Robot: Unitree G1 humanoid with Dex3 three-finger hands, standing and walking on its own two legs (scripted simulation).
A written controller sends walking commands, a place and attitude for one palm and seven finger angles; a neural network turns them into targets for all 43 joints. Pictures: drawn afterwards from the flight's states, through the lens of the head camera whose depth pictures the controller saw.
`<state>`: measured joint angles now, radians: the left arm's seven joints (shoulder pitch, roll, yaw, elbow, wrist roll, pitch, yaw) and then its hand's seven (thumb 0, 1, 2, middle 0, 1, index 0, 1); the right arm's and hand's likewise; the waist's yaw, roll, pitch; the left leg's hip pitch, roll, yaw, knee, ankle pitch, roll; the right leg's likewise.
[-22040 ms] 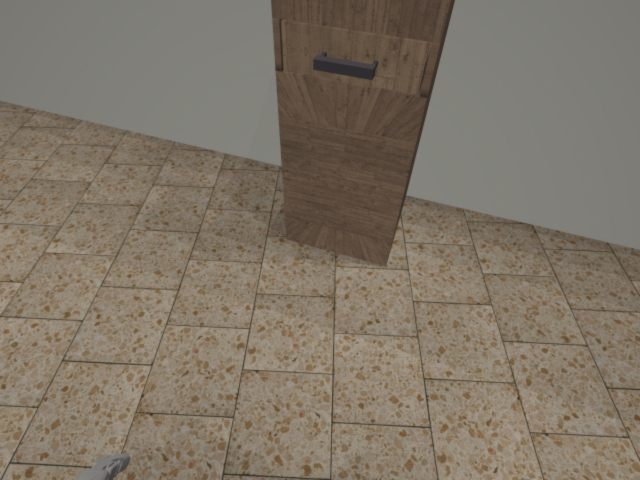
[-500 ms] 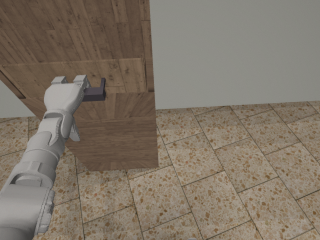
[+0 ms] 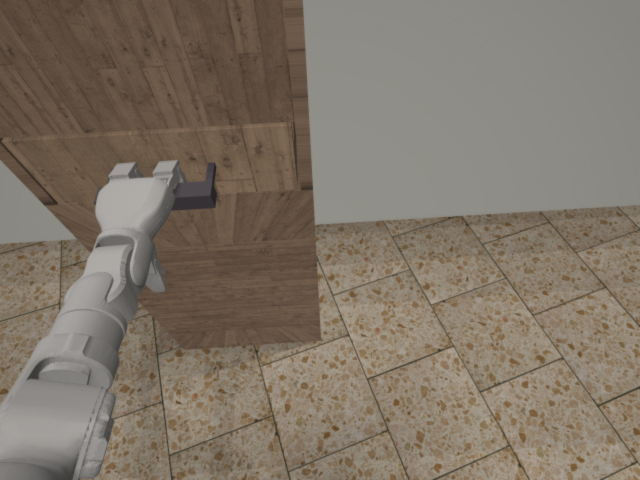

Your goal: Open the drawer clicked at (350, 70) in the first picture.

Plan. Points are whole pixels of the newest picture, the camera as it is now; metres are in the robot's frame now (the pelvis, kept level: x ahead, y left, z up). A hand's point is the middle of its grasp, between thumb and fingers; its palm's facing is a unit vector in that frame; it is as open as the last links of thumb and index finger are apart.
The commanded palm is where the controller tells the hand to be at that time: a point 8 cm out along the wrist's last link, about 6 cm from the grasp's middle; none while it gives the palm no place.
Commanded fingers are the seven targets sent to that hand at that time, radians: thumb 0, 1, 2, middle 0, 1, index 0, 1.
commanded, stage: lower the fingers behind the handle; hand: left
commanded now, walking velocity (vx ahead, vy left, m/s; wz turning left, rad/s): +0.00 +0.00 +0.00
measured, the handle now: (160, 185) +0.50 +0.23 +0.05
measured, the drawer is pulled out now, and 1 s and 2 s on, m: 0.00 0.01 0.14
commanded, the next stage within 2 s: close the thumb around the handle in 0.02 s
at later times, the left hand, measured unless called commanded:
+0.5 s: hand (154, 230) +0.43 +0.23 +0.03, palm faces -0.01 -0.04 -1.00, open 10.0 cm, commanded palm +0.40 +0.24 +0.09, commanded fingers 0.00 0.62 0.78 -0.38 -1.32 -0.38 -1.32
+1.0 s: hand (154, 231) +0.44 +0.23 +0.03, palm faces -0.03 -0.03 -1.00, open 6.4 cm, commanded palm +0.40 +0.24 +0.09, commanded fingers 0.00 0.90 0.90 -0.40 -1.35 -0.40 -1.35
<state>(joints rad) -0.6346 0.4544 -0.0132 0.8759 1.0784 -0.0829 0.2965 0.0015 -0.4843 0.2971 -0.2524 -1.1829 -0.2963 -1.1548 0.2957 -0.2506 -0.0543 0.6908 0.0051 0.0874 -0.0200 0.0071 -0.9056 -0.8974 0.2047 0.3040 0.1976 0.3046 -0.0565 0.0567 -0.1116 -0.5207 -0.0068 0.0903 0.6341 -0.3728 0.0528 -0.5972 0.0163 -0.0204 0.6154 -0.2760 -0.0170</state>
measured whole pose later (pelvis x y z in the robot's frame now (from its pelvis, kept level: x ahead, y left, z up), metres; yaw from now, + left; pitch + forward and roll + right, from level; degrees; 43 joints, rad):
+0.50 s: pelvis +0.00 +0.00 +0.00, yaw +0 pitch +14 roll -1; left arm -0.60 0.44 -0.01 0.83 1.07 -0.06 0.30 0.00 0.11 0.55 -0.30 -1.23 -0.34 -1.22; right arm 0.29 -0.26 -0.06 0.69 0.01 0.09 -0.02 0.01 -0.91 -0.90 0.20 0.30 0.20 0.30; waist -0.06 0.06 -0.11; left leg -0.50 -0.01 0.09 0.62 -0.37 0.05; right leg -0.58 0.02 -0.02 0.60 -0.27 -0.01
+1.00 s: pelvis -0.01 +0.00 +0.00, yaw +0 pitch +15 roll +0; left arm -0.65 0.47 0.00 0.92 1.08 -0.10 0.31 -0.01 0.64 0.79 -0.29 -1.31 -0.32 -1.30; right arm 0.29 -0.26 -0.05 0.70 0.01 0.09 -0.03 0.01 -0.91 -0.90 0.20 0.30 0.20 0.30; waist -0.06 0.05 -0.11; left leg -0.53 0.00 0.09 0.64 -0.37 0.05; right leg -0.61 0.02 -0.02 0.62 -0.27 -0.02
